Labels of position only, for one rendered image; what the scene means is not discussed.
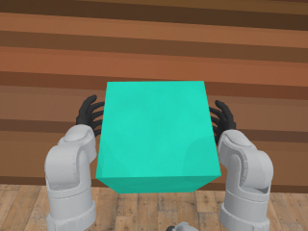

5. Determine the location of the robot left forearm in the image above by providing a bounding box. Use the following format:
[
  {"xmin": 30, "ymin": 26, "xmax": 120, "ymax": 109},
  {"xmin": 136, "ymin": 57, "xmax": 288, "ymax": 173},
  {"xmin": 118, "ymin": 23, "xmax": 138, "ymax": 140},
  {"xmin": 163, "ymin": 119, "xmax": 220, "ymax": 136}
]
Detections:
[{"xmin": 44, "ymin": 124, "xmax": 97, "ymax": 231}]

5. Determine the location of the robot right shin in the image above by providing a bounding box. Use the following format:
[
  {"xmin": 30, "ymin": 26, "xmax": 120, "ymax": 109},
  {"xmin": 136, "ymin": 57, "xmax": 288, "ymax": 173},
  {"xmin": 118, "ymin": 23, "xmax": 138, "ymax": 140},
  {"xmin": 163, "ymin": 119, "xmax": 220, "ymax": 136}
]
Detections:
[{"xmin": 175, "ymin": 221, "xmax": 189, "ymax": 227}]

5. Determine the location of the robot right forearm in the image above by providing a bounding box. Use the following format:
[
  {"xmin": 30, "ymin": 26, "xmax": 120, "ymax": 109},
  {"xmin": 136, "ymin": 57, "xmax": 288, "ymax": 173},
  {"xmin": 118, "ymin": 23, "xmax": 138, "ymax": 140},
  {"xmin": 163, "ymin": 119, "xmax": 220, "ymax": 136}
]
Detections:
[{"xmin": 218, "ymin": 129, "xmax": 273, "ymax": 231}]

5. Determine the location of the robot left hand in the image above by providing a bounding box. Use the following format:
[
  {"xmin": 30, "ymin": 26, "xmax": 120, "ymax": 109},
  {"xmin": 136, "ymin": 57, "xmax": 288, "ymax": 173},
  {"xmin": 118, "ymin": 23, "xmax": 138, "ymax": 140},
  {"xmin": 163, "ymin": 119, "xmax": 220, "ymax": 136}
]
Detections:
[{"xmin": 75, "ymin": 94, "xmax": 105, "ymax": 137}]

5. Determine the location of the carton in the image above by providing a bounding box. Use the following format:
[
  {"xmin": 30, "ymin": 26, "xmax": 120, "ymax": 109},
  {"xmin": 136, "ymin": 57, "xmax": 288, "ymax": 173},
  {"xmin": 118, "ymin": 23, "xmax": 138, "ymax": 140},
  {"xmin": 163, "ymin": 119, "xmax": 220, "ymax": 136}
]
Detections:
[{"xmin": 95, "ymin": 81, "xmax": 221, "ymax": 193}]

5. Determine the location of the robot right hand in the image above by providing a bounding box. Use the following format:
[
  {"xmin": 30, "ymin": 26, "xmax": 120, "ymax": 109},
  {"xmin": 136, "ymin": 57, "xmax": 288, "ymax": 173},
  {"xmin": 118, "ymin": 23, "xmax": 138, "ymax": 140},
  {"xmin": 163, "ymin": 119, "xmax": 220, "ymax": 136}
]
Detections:
[{"xmin": 209, "ymin": 100, "xmax": 237, "ymax": 146}]

